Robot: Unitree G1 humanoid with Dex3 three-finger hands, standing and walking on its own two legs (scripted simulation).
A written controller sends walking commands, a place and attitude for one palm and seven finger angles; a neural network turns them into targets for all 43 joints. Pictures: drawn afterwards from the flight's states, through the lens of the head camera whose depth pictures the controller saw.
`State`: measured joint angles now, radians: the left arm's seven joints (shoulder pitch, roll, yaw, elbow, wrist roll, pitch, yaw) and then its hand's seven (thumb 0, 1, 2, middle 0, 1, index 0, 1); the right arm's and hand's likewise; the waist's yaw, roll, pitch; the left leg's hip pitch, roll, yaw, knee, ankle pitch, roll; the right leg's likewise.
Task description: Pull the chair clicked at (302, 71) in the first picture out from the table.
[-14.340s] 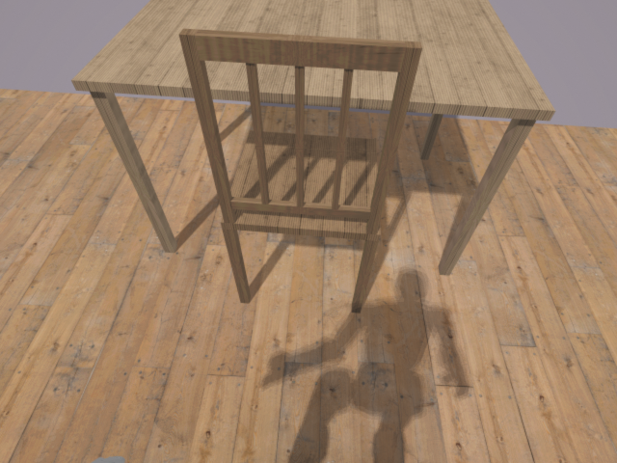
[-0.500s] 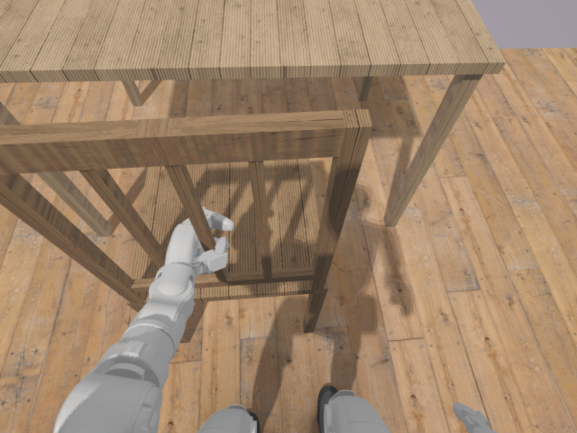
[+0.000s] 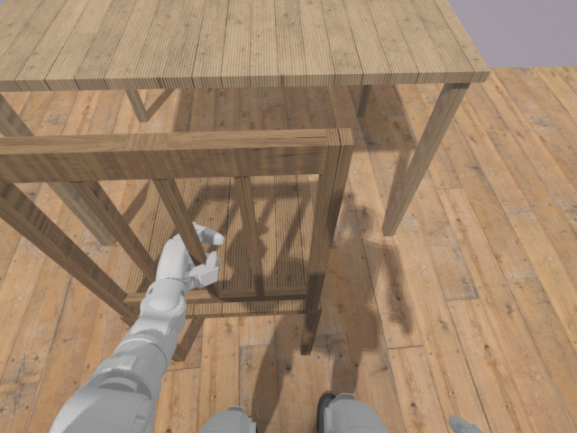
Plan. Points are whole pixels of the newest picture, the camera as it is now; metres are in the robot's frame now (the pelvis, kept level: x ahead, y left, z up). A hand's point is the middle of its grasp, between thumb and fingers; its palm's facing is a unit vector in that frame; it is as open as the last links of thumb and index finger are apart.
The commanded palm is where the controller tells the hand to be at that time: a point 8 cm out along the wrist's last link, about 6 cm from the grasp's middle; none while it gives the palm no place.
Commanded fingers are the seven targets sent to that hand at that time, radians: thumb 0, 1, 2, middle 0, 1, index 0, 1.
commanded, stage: step backward, pulling the chair out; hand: left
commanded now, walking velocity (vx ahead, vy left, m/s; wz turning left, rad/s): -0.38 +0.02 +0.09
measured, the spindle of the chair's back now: (195, 249) +0.38 +0.16 -0.02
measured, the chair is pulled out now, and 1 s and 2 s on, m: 0.24 0.24 0.35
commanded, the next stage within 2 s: none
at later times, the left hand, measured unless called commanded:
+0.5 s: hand (212, 268) +0.36 +0.13 -0.05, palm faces +0.01 -0.98 -0.20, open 5.1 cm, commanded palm +0.36 +0.18 -0.05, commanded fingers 0.00 0.90 0.90 -0.50 -1.45 -0.50 -1.45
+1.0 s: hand (212, 268) +0.36 +0.13 -0.05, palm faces +0.00 -0.98 -0.19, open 5.0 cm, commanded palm +0.36 +0.18 -0.04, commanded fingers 0.00 0.90 0.90 -0.50 -1.45 -0.50 -1.45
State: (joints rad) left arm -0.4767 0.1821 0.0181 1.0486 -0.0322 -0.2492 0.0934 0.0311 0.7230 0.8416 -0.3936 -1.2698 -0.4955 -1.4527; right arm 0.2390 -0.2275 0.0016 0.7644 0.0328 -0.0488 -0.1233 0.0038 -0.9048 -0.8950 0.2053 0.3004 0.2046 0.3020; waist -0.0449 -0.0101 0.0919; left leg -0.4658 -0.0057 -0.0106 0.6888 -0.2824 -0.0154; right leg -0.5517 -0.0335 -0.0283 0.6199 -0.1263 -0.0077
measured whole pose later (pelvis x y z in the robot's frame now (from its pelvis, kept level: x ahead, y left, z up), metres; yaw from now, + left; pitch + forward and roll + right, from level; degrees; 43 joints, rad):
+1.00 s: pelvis +0.00 +0.00 +0.01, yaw +2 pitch +3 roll +1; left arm -0.53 0.17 0.00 1.08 -0.02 -0.23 0.10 0.03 0.74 0.82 -0.37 -1.30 -0.50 -1.45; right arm 0.22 -0.26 0.01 0.79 0.03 -0.05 -0.13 0.00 -0.91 -0.89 0.21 0.30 0.21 0.30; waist -0.05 -0.01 0.11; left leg -0.41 -0.02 -0.02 0.63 -0.26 -0.01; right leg -0.52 -0.06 -0.06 0.57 -0.12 0.00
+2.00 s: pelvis -0.11 -0.01 +0.01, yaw +1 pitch +2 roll -1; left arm -0.54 0.20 0.02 1.06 -0.03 -0.21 0.07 0.03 0.75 0.80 -0.37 -1.30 -0.49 -1.45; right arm 0.22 -0.21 0.01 0.78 0.00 -0.03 -0.10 0.00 -0.91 -0.90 0.20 0.30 0.20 0.30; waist -0.02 0.00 0.14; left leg -0.41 0.04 -0.03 0.63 -0.26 -0.02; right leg -0.38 -0.01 -0.02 0.57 -0.25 0.02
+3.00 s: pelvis -0.35 -0.04 +0.01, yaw -1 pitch -1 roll -4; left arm -0.53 0.23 0.11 1.10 -0.07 -0.21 0.06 0.01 0.75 0.80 -0.37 -1.25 -0.49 -1.45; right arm 0.20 -0.21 0.02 0.78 0.03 -0.05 -0.09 0.00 -0.90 -0.89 0.21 0.30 0.21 0.30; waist -0.02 0.08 0.17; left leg -0.47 0.10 -0.09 0.65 -0.21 -0.05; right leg -0.29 0.04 -0.04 0.54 -0.22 0.01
